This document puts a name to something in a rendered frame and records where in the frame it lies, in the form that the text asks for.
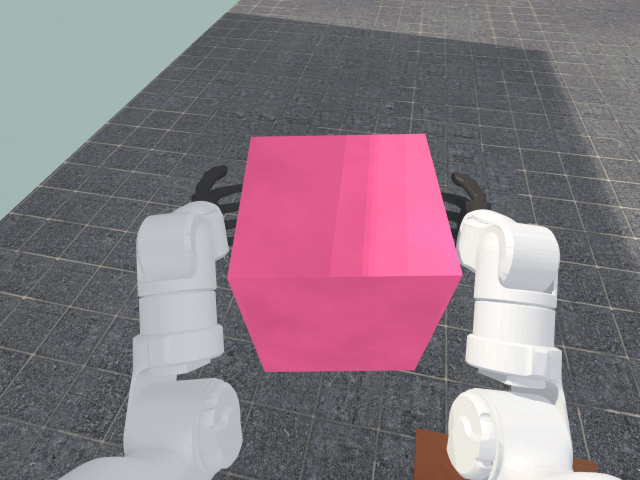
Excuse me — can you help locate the right robot forearm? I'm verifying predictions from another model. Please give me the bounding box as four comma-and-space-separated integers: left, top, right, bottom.
456, 209, 573, 465

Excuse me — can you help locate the robot right hand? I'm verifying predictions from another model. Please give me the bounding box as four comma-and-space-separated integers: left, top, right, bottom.
441, 172, 491, 248

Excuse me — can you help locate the robot right upper arm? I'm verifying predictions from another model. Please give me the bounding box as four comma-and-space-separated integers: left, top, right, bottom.
447, 388, 622, 480

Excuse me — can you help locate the left robot forearm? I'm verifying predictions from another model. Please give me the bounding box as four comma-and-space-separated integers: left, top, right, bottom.
123, 201, 229, 453

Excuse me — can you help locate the robot left upper arm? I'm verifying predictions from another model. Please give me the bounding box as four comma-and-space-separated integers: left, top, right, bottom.
58, 378, 243, 480

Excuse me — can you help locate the robot left hand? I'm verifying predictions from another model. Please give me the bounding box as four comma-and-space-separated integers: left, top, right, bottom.
191, 165, 243, 246

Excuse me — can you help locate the carton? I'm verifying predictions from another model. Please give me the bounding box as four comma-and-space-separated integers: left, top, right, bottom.
227, 134, 463, 372

